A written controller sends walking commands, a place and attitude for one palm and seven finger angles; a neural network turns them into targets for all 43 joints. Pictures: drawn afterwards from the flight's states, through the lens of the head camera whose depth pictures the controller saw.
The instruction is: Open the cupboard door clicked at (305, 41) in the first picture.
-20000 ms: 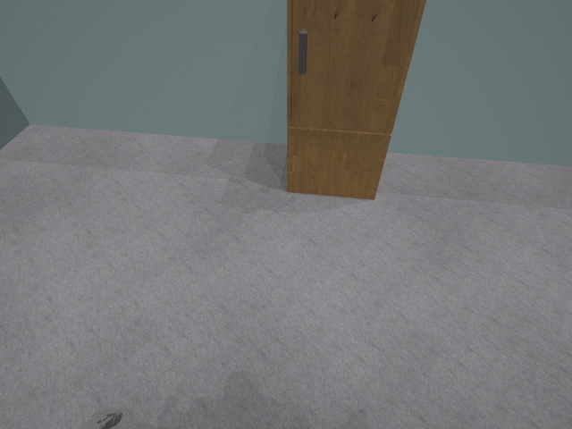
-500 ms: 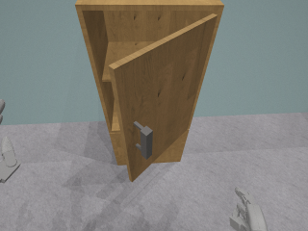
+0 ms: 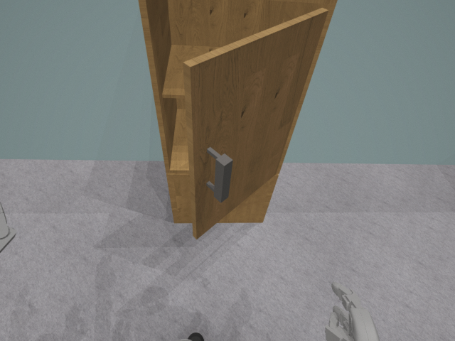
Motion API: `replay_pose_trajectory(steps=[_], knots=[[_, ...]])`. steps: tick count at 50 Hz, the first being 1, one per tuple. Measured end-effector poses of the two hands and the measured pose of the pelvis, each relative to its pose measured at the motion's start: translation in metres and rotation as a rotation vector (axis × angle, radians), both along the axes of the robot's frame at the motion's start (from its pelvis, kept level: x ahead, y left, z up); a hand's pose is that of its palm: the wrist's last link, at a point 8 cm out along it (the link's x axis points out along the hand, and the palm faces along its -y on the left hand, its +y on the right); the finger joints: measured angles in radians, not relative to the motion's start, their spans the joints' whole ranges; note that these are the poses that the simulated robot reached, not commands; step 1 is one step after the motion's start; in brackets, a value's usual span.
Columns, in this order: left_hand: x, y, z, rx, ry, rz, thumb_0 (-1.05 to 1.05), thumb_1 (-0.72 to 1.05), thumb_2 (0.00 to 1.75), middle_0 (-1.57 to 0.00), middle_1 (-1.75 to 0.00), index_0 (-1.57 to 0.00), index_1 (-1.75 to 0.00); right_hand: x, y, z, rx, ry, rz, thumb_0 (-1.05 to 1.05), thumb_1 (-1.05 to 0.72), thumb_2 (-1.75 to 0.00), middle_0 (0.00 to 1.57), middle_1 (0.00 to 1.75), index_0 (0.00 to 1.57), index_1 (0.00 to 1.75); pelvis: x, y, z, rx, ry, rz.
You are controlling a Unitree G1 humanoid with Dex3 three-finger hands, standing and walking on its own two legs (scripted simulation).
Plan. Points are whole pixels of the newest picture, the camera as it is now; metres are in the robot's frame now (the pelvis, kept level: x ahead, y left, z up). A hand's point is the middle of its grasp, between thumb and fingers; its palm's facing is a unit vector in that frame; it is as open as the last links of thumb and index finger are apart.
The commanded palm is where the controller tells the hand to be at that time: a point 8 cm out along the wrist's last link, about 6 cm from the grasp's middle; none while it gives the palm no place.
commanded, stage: step back with the hand held close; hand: left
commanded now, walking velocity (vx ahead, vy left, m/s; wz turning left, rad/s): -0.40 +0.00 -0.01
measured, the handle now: (216, 174) +0.47 +0.07 -0.03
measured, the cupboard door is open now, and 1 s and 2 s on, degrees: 42 42 42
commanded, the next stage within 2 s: stop stepping back and stand still in 0.26 s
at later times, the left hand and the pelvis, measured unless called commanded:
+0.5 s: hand (35, 331) +0.11 +0.21 +0.16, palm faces +0.24 -0.82 -0.53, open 7.4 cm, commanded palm +0.05 +0.26 +0.18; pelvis -0.12 -0.03 +0.00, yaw -4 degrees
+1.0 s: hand out of the picture +0.02 +0.23 +0.16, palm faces +0.40 -0.78 -0.49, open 7.4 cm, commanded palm -0.04 +0.27 +0.18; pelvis -0.18 -0.03 +0.00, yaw -1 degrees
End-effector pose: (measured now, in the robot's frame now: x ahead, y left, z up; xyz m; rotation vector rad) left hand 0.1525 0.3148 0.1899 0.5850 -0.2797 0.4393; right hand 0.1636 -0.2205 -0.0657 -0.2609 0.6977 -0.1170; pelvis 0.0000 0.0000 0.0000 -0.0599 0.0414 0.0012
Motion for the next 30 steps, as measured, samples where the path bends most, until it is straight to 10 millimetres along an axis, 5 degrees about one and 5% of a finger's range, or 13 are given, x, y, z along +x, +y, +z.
replay_pose_trajectory(steps=[9, 13, 18, 24, 30], knots=[[-0.01, -0.053, -0.017, -0.03, 0.025, -0.167, 0.01, 0.89, 0.9, -0.21, -0.31, -0.21, -0.3, -0.031, -0.021, -0.014, -0.003, 0.02, 0.006, 0.01, -0.9, -0.9, 0.2, 0.3, 0.2, 0.3, -0.051, -0.019, -0.009, 0.033, 0.023, -0.078], [-0.007, -0.052, -0.003, 0.022, 0.004, -0.226, 0.01, 0.89, 0.9, -0.21, -0.31, -0.22, -0.3, -0.057, -0.034, -0.004, -0.032, 0.038, -0.076, 0.01, -0.9, -0.9, 0.2, 0.3, 0.2, 0.3, -0.05, -0.018, -0.005, 0.034, 0.011, -0.089], [-0.014, -0.051, 0.006, 0.02, 0.003, -0.26, 0.01, 0.89, 0.9, -0.21, -0.31, -0.22, -0.3, -0.089, -0.045, 0.013, -0.047, -0.009, -0.106, 0.01, -0.9, -0.9, 0.2, 0.3, 0.2, 0.3, -0.077, -0.018, 0.004, 0.023, -0.026, -0.089], [-0.067, -0.06, -0.008, 0.008, 0.121, -0.233, 0.01, 0.89, 0.9, -0.21, -0.31, -0.21, -0.3, -0.136, -0.058, 0.017, -0.039, -0.036, -0.135, 0.01, -0.9, -0.9, 0.2, 0.3, 0.2, 0.3, -0.11, -0.028, 0.003, 0.017, -0.046, -0.086], [-0.137, -0.07, -0.002, 0.049, 0.097, -0.114, 0.01, 0.89, 0.9, -0.21, -0.31, -0.22, -0.3, -0.172, -0.069, -0.009, -0.034, 0.043, -0.073, 0.01, -0.9, -0.9, 0.2, 0.3, 0.2, 0.3, -0.147, -0.045, -0.006, 0.077, -0.028, -0.054]])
